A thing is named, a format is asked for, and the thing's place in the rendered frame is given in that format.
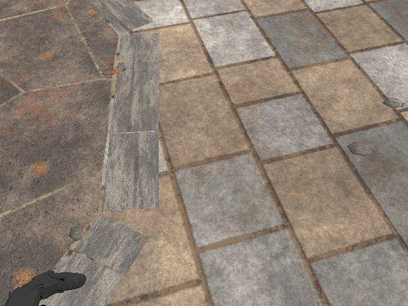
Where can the robot left hand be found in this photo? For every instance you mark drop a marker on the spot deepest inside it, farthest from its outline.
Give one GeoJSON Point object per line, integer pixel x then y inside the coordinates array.
{"type": "Point", "coordinates": [44, 285]}

